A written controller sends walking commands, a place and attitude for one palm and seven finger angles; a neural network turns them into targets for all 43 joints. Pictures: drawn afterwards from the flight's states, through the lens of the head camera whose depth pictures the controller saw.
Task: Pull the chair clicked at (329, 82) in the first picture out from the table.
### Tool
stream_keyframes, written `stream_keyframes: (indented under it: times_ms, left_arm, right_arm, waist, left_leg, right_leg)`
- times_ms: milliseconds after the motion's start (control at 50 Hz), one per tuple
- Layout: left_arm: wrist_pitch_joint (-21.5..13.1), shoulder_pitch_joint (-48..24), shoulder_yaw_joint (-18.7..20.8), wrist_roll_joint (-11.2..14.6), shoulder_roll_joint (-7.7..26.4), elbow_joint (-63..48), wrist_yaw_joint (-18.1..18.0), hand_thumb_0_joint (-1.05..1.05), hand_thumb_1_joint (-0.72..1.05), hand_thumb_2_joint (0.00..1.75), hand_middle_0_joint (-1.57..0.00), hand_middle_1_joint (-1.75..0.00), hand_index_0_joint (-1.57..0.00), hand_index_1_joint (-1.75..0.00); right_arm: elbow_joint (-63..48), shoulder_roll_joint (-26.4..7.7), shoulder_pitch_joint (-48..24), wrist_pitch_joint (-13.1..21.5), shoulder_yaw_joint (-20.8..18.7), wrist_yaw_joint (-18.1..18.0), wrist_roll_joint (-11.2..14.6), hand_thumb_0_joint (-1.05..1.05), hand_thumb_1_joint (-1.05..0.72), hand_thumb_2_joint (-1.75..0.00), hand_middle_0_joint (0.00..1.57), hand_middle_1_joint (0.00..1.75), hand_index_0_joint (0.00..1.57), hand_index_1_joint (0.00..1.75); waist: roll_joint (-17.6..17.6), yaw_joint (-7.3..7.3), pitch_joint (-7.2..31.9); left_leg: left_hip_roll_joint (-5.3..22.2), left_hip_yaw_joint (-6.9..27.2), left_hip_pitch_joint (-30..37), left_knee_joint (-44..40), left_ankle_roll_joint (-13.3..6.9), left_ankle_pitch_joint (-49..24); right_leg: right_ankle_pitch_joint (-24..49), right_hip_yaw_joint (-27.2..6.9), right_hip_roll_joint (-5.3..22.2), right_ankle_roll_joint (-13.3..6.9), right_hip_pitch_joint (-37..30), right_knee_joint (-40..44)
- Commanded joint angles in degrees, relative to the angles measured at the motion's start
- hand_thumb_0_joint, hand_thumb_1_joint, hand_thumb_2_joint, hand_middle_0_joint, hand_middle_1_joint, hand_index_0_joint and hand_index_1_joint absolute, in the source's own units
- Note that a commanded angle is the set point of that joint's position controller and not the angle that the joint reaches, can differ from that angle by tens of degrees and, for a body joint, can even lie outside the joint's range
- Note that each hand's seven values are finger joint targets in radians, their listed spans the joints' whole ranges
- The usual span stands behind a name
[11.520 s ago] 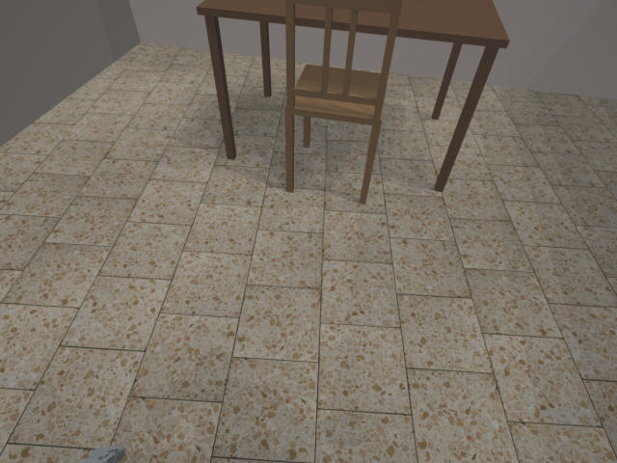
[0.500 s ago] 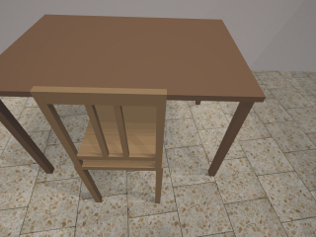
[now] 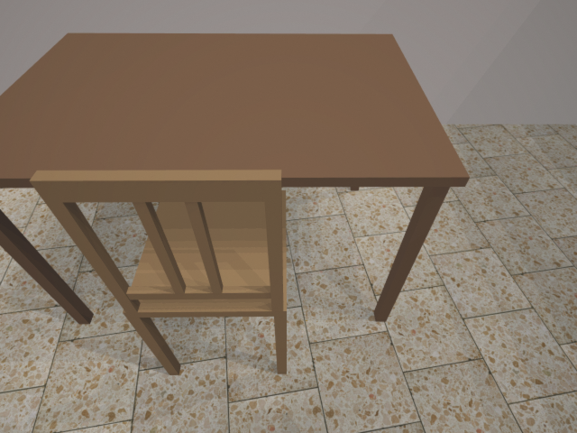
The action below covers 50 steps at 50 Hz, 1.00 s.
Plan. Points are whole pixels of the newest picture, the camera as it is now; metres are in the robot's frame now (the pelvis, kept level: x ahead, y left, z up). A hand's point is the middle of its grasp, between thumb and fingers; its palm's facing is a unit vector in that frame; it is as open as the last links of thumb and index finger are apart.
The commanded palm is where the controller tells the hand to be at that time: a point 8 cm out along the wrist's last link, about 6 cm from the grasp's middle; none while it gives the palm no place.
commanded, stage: look again from close up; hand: left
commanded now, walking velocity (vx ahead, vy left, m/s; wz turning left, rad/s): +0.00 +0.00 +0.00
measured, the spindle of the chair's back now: (163, 250) +0.45 +0.27 -0.08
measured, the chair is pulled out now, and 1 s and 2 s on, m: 0.00 0.00 0.00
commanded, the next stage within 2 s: raise the hand toward the chair's back in 0.68 s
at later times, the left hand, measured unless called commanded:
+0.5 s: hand out of the picture +0.00 +0.14 -0.17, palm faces +0.01 -0.98 -0.18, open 7.4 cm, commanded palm none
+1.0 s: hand (193, 378) +0.21 +0.15 -0.05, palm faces +0.19 -0.97 -0.13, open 7.7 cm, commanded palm +0.12 +0.19 -0.07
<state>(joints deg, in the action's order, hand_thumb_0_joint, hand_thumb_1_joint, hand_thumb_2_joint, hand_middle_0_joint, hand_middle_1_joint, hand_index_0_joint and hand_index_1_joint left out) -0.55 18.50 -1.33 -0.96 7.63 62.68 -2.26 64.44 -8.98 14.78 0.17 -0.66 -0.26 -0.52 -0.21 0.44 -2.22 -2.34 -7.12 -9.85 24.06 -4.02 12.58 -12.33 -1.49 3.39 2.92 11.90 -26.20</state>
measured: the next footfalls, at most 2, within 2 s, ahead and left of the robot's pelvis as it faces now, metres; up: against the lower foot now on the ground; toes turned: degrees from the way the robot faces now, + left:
none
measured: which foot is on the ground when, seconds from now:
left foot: down 0.00-1.00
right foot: down 0.00-1.00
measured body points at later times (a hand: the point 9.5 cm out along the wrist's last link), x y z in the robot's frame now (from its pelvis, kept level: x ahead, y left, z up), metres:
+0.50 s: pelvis +0.01 -0.02 +0.00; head +0.02 -0.02 +0.45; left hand +0.00 +0.20 -0.16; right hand +0.00 -0.23 -0.16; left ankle +0.01 +0.07 -0.74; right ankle +0.02 -0.15 -0.74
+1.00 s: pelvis +0.00 -0.03 -0.02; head +0.03 -0.03 +0.43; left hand +0.19 +0.20 -0.03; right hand +0.10 -0.29 -0.12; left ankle +0.01 +0.07 -0.74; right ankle +0.02 -0.15 -0.74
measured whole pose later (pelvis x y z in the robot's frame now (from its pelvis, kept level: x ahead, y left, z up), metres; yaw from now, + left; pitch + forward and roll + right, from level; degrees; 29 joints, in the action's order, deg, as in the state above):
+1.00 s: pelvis +0.00 -0.03 -0.02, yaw +4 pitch +4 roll +1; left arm -6.7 20.4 0.4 7.9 11.1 10.1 -5.2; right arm 45.7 -15.4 18.5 17.7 -0.9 -2.9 1.2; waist -0.1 3.3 1.7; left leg -1.2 -3.0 -23.5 36.9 -1.9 17.5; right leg -18.7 2.6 3.0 0.4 23.8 -38.5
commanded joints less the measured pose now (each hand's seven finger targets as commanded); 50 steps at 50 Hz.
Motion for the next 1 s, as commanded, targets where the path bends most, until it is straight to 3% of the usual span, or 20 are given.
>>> stream_keyframes:
  times_ms: [0, 580, 740, 760, 780, 800, 820, 840, 860, 880, 900, 920, 940, 980]
  left_arm:
    - [-1.1, 4.1, 1.5, 0.0, 6.3, -1.2, -0.7, 0.00, 0.90, 0.90, -0.20, -0.30, -0.20, -0.30]
    - [-1.4, 4.0, 1.8, 0.2, 5.3, -0.1, -0.7, 0.00, 0.90, 0.90, -0.20, -0.30, -0.20, -0.30]
    - [-1.4, 3.9, 1.9, 0.1, 5.2, 0.3, -0.7, 0.00, 0.90, 0.90, -0.20, -0.30, -0.20, -0.30]
    - [-1.7, -1.6, 0.9, 0.5, 14.8, -3.6, -0.2, 0.00, 0.90, 0.90, -0.20, -0.30, -0.20, -0.30]
    - [-10.2, -38.5, 7.7, 11.2, 18.6, -82.0, -2.2, 0.00, 0.88, 0.89, -0.20, -0.30, -0.20, -0.30]
    - [-6.2, -15.6, 3.9, 7.9, 12.9, -70.0, -3.9, 0.00, 0.85, 0.88, -0.20, -0.29, -0.20, -0.29]
    - [-2.9, -9.6, 0.8, 7.5, 4.7, -54.2, -5.0, 0.00, 0.83, 0.87, -0.19, -0.29, -0.19, -0.29]
    - [-0.4, -1.4, -3.8, 8.4, -0.9, -54.7, -5.1, 0.00, 0.81, 0.86, -0.19, -0.29, -0.19, -0.29]
    - [-0.2, 0.1, -5.1, 9.6, -3.2, -57.5, -4.4, 0.00, 0.78, 0.85, -0.19, -0.28, -0.19, -0.28]
    - [-3.6, -5.7, -5.1, 10.7, -1.5, -65.5, -3.8, 0.00, 0.76, 0.84, -0.19, -0.28, -0.19, -0.28]
    - [-6.3, -2.9, -1.9, 9.4, 1.7, -65.0, -3.6, 0.00, 0.74, 0.83, -0.18, -0.27, -0.18, -0.27]
    - [-8.9, -3.2, -1.6, 8.5, 1.8, -65.5, -3.4, 0.00, 0.71, 0.82, -0.18, -0.27, -0.18, -0.27]
    - [-11.1, 3.0, 0.1, 8.5, 0.7, -60.5, -2.1, 0.00, 0.69, 0.81, -0.18, -0.27, -0.18, -0.27]
    - [-17.3, 13.5, 3.2, 11.3, -0.3, -53.3, 2.7, 0.00, 0.64, 0.79, -0.17, -0.26, -0.17, -0.26]
  right_arm:
    - [-1.0, -5.3, 2.6, 1.1, -1.0, -0.5, 0.2, 0.00, -0.90, -0.90, 0.20, 0.30, 0.20, 0.30]
    - [1.5, -3.9, 4.1, 1.3, -0.6, -0.9, 0.1, 0.00, -0.90, -0.90, 0.20, 0.30, 0.20, 0.30]
    - [1.6, -3.9, 4.1, 1.3, -0.6, -1.0, 0.1, 0.00, -0.90, -0.90, 0.20, 0.30, 0.20, 0.30]
    - [-4.9, -8.9, 1.1, 1.1, -1.0, -0.8, -1.1, 0.00, -0.90, -0.90, 0.20, 0.30, 0.20, 0.30]
    - [-25.4, -14.7, -0.5, 9.4, 0.0, -4.0, 3.9, 0.00, -0.90, -0.90, 0.20, 0.30, 0.20, 0.30]
    - [-22.8, -13.6, 1.4, 15.0, -0.8, -5.3, 3.2, 0.00, -0.90, -0.90, 0.20, 0.30, 0.20, 0.30]
    - [-18.1, -12.8, -0.6, 16.3, -0.3, -5.0, 2.6, 0.00, -0.90, -0.90, 0.20, 0.30, 0.20, 0.30]
    - [-20.4, -12.3, -0.5, 16.7, -0.6, -4.3, 3.7, 0.00, -0.90, -0.90, 0.20, 0.30, 0.20, 0.30]
    - [-22.4, -12.7, -1.1, 17.5, -0.2, -4.6, 4.1, 0.00, -0.90, -0.90, 0.20, 0.30, 0.20, 0.30]
    - [-25.0, -13.6, -1.3, 19.8, -0.3, -4.5, 3.9, 0.00, -0.90, -0.90, 0.20, 0.30, 0.20, 0.30]
    - [-25.5, -13.7, -0.3, 21.6, -1.4, -4.5, 2.8, 0.00, -0.90, -0.90, 0.20, 0.30, 0.20, 0.30]
    - [-26.6, -13.8, -0.8, 22.7, -2.2, -3.8, 1.5, 0.00, -0.90, -0.90, 0.20, 0.30, 0.20, 0.30]
    - [-27.9, -13.0, -1.0, 23.0, -3.0, -2.8, 1.0, 0.00, -0.90, -0.90, 0.20, 0.30, 0.20, 0.30]
    - [-31.0, -12.4, -3.4, 22.8, -3.6, -0.2, 0.8, 0.00, -0.90, -0.90, 0.20, 0.30, 0.20, 0.30]
  waist:
    - [1.4, 0.14, -2.7]
    - [0.3, 0.09, -1.7]
    - [0.0, 0.09, -3.2]
    - [-2.8, 1.65, -4.3]
    - [-4.5, 6.59, 15.2]
    - [-6.2, 2.33, 15.1]
    - [-3.4, 2.12, 4.8]
    - [-1.2, 2.54, 1.0]
    - [3.7, 3.87, -2.4]
    - [4.7, 4.38, -0.1]
    - [6.2, 3.94, 3.9]
    - [7.1, 3.88, 6.2]
    - [9.0, 1.97, 7.7]
    - [10.4, -2.18, 7.7]
  left_leg:
    - [7.8, 8.8, -0.8, -6.9, 2.1, 1.7]
    - [8.4, 7.8, 1.6, -6.7, 2.6, -2.3]
    - [8.5, 7.9, 1.2, -7.4, 2.8, -1.5]
    - [4.8, 9.0, -2.6, -8.9, 2.3, -4.1]
    - [2.3, 7.1, 6.1, -4.6, 3.4, -3.1]
    - [4.7, 6.8, 10.1, -7.2, 4.6, -5.3]
    - [4.7, 5.6, 1.7, -6.9, 3.9, 0.6]
    - [4.8, 8.1, -4.0, -5.5, 2.9, 4.5]
    - [4.0, 8.4, -7.4, -2.7, 2.0, 7.2]
    - [3.6, 9.2, -8.1, 0.5, 1.8, 8.4]
    - [3.1, 9.7, -8.9, 3.7, 1.5, 7.5]
    - [2.6, 10.3, -12.3, 7.5, 1.9, 6.4]
    - [2.7, 10.5, -15.7, 10.9, 2.4, 4.4]
    - [2.4, 9.3, -23.1, 17.1, 3.9, 3.1]
  right_leg:
    - [2.7, -2.7, 3.0, -3.4, 3.5, 4.8]
    - [5.2, -3.2, 2.6, -3.8, 2.3, 5.8]
    - [4.5, -3.2, 2.4, -3.7, 2.7, 6.1]
    - [-2.1, 1.2, -1.5, -5.2, 2.5, -1.7]
    - [0.3, 4.9, -5.6, -3.8, 5.1, -0.4]
    - [-4.3, 4.7, -5.3, -5.1, 4.7, -3.3]
    - [-4.6, 3.9, -4.7, -4.9, 7.8, -3.4]
    - [-4.3, 5.5, -4.0, -5.2, 7.9, -1.7]
    - [-4.8, 6.6, -3.8, -4.7, 10.2, -1.2]
    - [-6.9, 6.2, -3.0, -4.1, 10.9, -2.1]
    - [-7.5, 6.5, -3.4, -3.9, 12.6, -4.0]
    - [-7.8, 6.7, -3.3, -3.8, 15.8, -7.4]
    - [-7.9, 7.2, -3.5, -4.0, 18.4, -10.8]
    - [-8.0, 7.1, -3.1, -4.7, 21.7, -16.7]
